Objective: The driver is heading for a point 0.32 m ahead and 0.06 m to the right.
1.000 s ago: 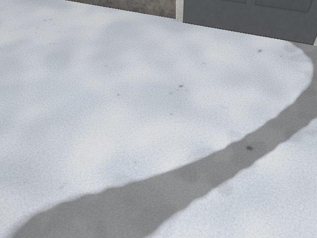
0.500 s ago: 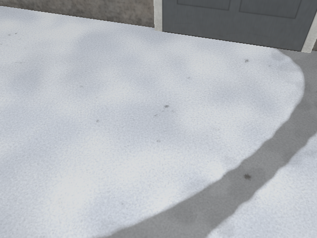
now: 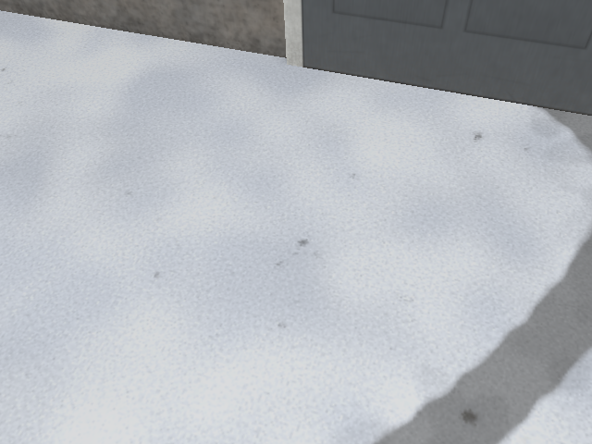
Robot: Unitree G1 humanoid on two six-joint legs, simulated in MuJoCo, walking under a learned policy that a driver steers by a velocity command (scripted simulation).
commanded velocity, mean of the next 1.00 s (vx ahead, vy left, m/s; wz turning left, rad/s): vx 0.20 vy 0.00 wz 0.00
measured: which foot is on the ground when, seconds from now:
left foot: up 0.00-0.32, down 0.34-1.00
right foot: down 0.00-0.34, up 0.36-0.66, down 0.68-1.00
